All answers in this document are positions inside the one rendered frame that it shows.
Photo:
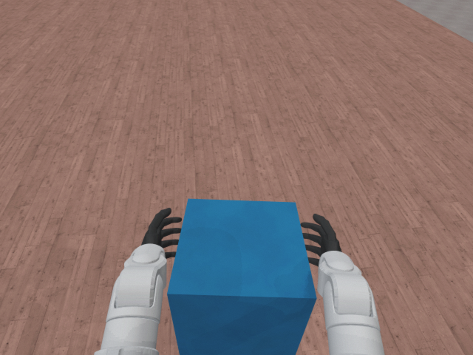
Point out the left robot forearm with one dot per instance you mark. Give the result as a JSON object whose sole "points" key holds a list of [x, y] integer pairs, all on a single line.
{"points": [[135, 305]]}

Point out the right robot hand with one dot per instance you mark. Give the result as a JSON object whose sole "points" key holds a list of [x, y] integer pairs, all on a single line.
{"points": [[327, 240]]}

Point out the carton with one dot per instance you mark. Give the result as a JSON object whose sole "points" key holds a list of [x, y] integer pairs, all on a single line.
{"points": [[241, 282]]}

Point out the right robot forearm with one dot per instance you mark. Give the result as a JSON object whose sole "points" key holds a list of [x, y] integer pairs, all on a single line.
{"points": [[350, 314]]}

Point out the left robot hand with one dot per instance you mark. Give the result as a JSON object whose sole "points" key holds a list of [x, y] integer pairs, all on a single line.
{"points": [[155, 234]]}

